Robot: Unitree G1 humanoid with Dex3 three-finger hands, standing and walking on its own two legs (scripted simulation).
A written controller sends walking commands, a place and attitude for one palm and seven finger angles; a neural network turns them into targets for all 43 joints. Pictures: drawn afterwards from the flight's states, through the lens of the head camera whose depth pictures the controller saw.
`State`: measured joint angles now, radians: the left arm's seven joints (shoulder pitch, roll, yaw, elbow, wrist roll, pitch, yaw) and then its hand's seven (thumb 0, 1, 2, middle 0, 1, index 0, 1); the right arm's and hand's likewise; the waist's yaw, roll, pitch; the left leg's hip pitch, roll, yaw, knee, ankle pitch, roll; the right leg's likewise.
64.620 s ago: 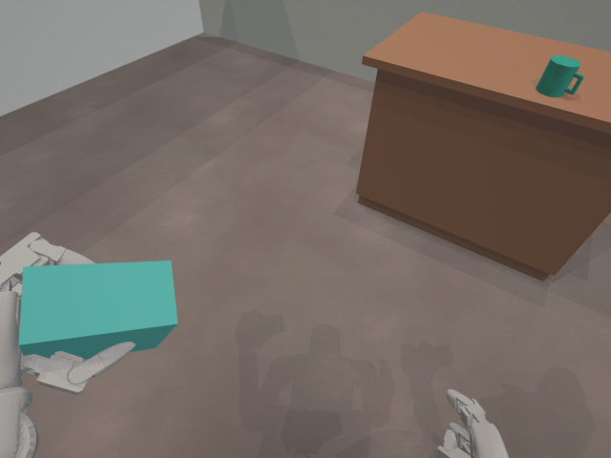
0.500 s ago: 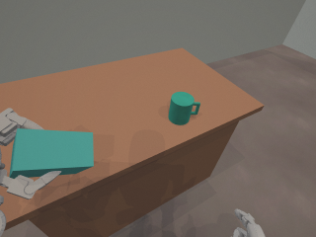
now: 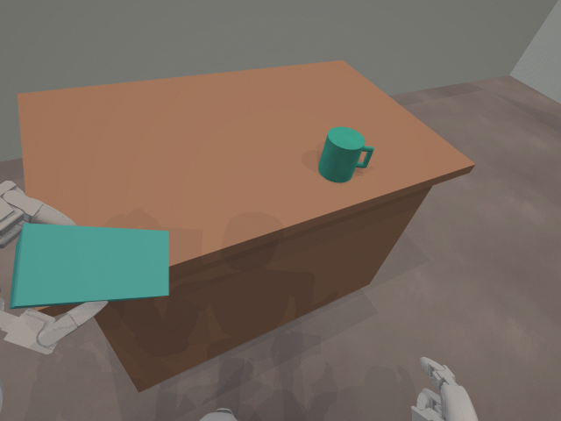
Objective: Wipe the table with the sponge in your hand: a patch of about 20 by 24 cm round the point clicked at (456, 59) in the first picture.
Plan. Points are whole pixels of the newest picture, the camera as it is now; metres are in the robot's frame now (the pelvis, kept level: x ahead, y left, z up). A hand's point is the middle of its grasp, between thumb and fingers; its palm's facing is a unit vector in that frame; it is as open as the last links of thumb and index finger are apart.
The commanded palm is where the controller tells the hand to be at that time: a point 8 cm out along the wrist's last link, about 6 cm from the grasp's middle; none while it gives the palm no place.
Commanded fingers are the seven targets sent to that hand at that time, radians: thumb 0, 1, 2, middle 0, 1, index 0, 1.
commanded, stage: step back with the hand held close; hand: left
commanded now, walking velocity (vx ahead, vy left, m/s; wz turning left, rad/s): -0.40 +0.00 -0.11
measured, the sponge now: (110, 269) +0.23 +0.21 +0.15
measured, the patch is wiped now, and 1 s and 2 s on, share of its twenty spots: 1.00 1.00 1.00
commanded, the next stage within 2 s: stop stepping back and stand still in 0.28 s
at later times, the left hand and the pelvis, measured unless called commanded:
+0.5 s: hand out of the picture +0.11 +0.27 +0.19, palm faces +0.21 -0.94 -0.28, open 10.1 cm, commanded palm +0.04 +0.31 +0.21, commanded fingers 0.00 0.10 1.30 -1.20 -1.60 -1.20 -1.60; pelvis -0.16 +0.06 +0.00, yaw -9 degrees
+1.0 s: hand out of the picture -0.05 +0.35 +0.19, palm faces +0.25 -0.94 -0.21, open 10.1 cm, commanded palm -0.10 +0.40 +0.21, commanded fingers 0.00 0.10 1.30 -1.20 -1.60 -1.20 -1.60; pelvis -0.31 +0.15 -0.01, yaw -10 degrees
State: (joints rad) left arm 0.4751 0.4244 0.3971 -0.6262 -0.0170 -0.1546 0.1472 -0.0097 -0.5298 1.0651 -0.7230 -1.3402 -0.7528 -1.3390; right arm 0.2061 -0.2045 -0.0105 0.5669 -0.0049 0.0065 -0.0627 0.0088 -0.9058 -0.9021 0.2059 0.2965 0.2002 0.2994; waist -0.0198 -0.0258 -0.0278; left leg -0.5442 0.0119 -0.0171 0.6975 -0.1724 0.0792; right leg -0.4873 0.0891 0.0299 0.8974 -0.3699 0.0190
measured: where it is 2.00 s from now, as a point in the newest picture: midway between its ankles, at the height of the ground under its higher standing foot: outside the picture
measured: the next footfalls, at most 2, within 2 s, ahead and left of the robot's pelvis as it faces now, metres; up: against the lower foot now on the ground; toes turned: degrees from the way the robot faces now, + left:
right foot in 0.24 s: -0.12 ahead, -0.14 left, +0.00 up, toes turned -4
left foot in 0.42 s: -0.03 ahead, +0.09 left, +0.00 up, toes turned -7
